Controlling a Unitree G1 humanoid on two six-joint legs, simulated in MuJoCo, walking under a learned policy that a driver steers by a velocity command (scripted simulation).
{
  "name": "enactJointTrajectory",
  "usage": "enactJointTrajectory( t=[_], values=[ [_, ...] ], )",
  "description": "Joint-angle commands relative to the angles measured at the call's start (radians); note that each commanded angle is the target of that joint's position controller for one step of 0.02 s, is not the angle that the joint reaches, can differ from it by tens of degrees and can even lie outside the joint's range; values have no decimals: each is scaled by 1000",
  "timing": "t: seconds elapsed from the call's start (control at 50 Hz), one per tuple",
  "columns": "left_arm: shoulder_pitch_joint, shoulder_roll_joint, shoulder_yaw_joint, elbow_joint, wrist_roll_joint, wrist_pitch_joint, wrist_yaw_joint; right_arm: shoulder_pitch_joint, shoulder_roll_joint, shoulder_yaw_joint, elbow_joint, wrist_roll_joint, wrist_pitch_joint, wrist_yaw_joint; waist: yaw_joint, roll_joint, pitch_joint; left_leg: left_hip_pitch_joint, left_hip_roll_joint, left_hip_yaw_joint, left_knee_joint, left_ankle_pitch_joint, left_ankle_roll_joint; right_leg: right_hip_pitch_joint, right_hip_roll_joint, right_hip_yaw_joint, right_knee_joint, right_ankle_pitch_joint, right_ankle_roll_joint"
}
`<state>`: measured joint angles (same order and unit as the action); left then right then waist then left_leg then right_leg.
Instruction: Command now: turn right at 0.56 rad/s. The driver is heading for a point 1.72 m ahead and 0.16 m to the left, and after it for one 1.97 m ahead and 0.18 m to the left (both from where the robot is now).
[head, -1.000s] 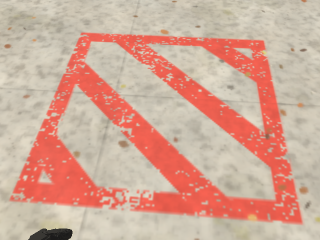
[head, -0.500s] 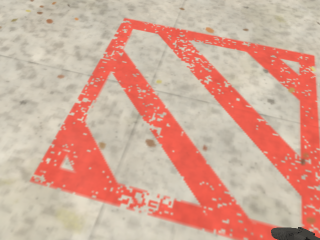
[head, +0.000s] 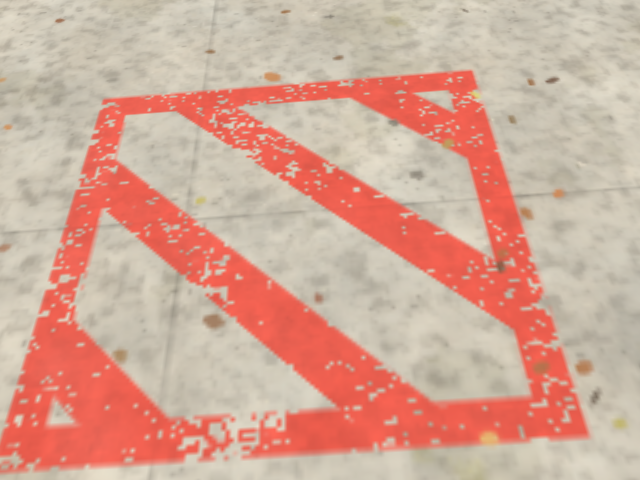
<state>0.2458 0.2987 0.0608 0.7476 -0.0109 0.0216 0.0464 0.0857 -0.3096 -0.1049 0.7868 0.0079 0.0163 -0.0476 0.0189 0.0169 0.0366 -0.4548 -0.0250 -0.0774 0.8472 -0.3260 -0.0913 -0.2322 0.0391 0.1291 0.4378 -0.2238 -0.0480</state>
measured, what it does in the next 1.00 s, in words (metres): steps on the spot: left foot, then right foot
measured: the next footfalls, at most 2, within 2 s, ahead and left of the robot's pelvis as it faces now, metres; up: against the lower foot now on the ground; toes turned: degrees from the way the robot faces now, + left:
left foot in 0.16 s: +0.06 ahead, +0.14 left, +0.00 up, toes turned -11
right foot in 0.48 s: +0.01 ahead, -0.11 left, +0.00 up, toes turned +0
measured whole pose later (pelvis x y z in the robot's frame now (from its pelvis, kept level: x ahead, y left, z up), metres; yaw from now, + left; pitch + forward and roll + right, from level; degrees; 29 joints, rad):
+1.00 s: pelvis -0.01 +0.07 +0.00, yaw +12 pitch +1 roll -2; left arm 0.11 0.33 0.09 0.76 0.00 0.02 0.05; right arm 0.17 -0.31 -0.06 0.73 0.01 0.01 0.00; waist -0.01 -0.04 0.09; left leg -0.27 -0.05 -0.05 0.46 -0.21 0.07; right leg -0.48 -0.01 0.04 1.10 -0.43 0.06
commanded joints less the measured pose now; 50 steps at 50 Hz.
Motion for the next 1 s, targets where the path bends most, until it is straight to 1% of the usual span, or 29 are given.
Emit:
enactJointTrajectory(
  t=[0.02, 0.1, 0.14, 0.16, 0.18, 0.2, 0.22, 0.24, 0.28, 0.32, 0.36, 0.42, 0.46, 0.48, 0.5, 0.52, 0.56, 0.6, 0.64, 0.68, 0.74, 0.8, 0.82, 0.84, 0.86, 0.88, 0.92, 0.94, 1.0],
  values=[
    [0, 195, 55, -65, 0, 3, 0, -76, -62, -2, -76, 8, -29, 14, 28, -186, -73, -34, -12, -5, -121, -35, -4, 136, -229, 283, -83, 267, -176],
    [-68, 195, 57, -92, -12, 16, -9, -12, -87, -6, -58, 14, -48, 31, 2, -194, -102, 94, -29, -9, -298, -15, 16, 131, -210, 365, -34, 403, -161],
    [-106, 172, 48, -104, -23, 23, -2, 67, -96, -10, -27, 9, -57, 40, -41, -171, -126, 238, -3, 12, -525, 208, 46, 102, -160, 336, 28, 342, -101],
    [-66, 134, 37, -101, -11, 22, 0, 80, -138, -17, -25, -5, -56, 39, -22, -87, -154, 359, 115, -80, -545, 310, 87, 17, -104, 279, 114, 168, -51],
    [8, 74, 19, -93, 16, 17, -5, 40, -192, -19, -47, -23, -46, 31, 44, 167, -154, 439, 303, -277, -522, 600, 187, -130, 47, 126, 305, -263, 9],
    [-15, 145, 41, -111, 8, 8, -1, 46, -189, -16, -46, -51, -46, 38, 17, 242, -118, 368, 422, -437, -541, 622, 359, -256, 90, 65, 493, -476, 57],
    [-6, 211, 62, -87, 6, 6, 2, 16, -149, -4, -58, -40, -53, 42, 15, 141, -93, 341, 402, -392, -548, 538, 384, -267, 46, 87, 638, -426, 81],
    [-12, 215, 70, -70, 2, 10, 2, -21, -115, 6, -58, -25, -55, 41, 25, 108, -71, 331, 334, -299, -536, 470, 340, -279, 39, 86, 686, -356, 96],
    [-18, 151, 54, -51, 8, 24, 7, -37, -73, 27, -49, -5, -56, 40, 16, 105, -54, 320, 262, -215, -529, 432, 302, -264, 29, 100, 678, -267, 129],
    [-32, 72, 25, -51, 16, 20, -2, -32, -37, 49, -18, -10, -55, 42, 25, 133, -65, 305, 200, -143, -535, 447, 288, -162, -17, 29, 484, -218, 149],
    [-96, 43, 8, -62, 19, 6, -6, -3, -92, 36, -3, -6, -40, 40, -21, 169, -61, 315, 173, -138, -511, 480, 281, -88, -31, -62, 273, -230, 160],
    [-81, 99, 28, -42, -5, -2, -1, 40, -179, 14, 3, 9, -24, 39, -30, 168, -66, 345, 192, -229, -480, 496, 292, -19, 7, -92, 47, -107, 142],
    [-45, 128, 38, -26, 1, -5, 2, 39, -177, 14, 1, 28, -24, 36, -9, 149, -71, 287, 176, -257, -464, 485, 252, 105, -7, -73, -109, 67, 94],
    [-18, 163, 46, -29, 10, -5, 9, 38, -156, 21, -5, 21, -31, 37, -3, 95, -107, 205, 158, -238, -430, 427, 211, 212, -81, -33, -74, 185, 62],
    [-13, 233, 66, -19, 19, 2, 11, 39, -109, 29, -26, 16, -41, 40, -34, -88, -127, 117, 65, -119, -357, 277, 156, 242, -164, 26, -15, 299, -9],
    [-12, 205, 65, -22, 25, 6, 5, 22, -97, 34, -21, 20, -43, 40, -4, -165, -124, 70, -6, -30, -259, 92, 108, 235, -230, 90, -52, 313, -84],
    [-46, 156, 51, -43, 39, 1, 7, 11, -122, 17, -26, 24, -29, 39, 15, -239, -81, -40, -15, 30, 23, -252, 75, 211, -378, 205, -114, 411, -195],
    [-96, 133, 38, -55, 27, -18, 11, 52, -127, 1, -17, 26, -1, 36, -19, -169, -41, -94, 28, -6, 224, -289, 52, 173, -393, 147, -105, 517, -203],
    [-124, 143, 44, -48, 11, -26, 9, 45, -88, 12, -24, 19, 17, 37, -22, -152, -21, -95, 45, 27, 159, -191, 30, 170, -338, 49, -102, 496, -162],
    [-126, 158, 49, -39, 11, -19, 9, 25, -71, 22, -48, 17, 21, 51, -10, -170, -38, -33, 54, 73, 63, -130, 15, 164, -312, -20, -93, 493, -153],
    [-119, 185, 59, -31, 6, -10, 6, 13, -92, 21, -81, 24, 25, 74, 4, -194, -73, 72, 49, 119, -97, -74, 31, 162, -323, -58, -62, 489, -142],
    [-130, 187, 59, -22, -18, -11, -1, 103, -115, 4, -66, 17, 34, 83, -45, -153, -88, 245, 3, 171, -338, 116, 91, 89, -306, -112, 58, 358, -78],
    [-61, 153, 51, 4, -8, -17, -10, 139, -153, -13, -63, 13, 35, 70, -47, -43, -104, 373, 21, 88, -429, 277, 130, -4, -252, -183, 199, 196, -7],
    [-59, 76, 25, -35, 53, -20, -18, 168, -297, -45, -85, 11, 32, 48, -23, 294, -113, 540, 305, -319, -461, 697, 267, -301, -114, -264, 526, -362, 113],
    [-165, 96, 29, -76, 35, -24, -9, 187, -288, -30, -105, -29, 6, 62, -92, 216, -174, 461, 429, -497, -502, 713, 460, -375, -24, -99, 717, -523, 123],
    [-186, 133, 40, -78, 10, -20, -3, 154, -260, -23, -109, -33, -18, 69, -83, 116, -136, 430, 392, -435, -528, 588, 454, -397, -51, -54, 786, -464, 111],
    [-165, 151, 53, -53, 9, -14, 11, 66, -201, -10, -112, 1, -33, 56, -40, 60, -68, 381, 285, -313, -534, 369, 344, -403, -90, -38, 728, -291, 96],
    [-157, 157, 57, -51, 15, -12, 16, 41, -184, -2, -118, 8, -29, 47, -27, 75, -59, 348, 254, -284, -541, 356, 322, -374, -92, -34, 697, -234, 102],
    [-124, 130, 54, -47, 12, -19, 8, 52, -171, 5, -128, 1, -22, 30, -18, 96, -96, 347, 214, -252, -546, 388, 324, -321, -57, -42, 654, -144, 124]
  ],
)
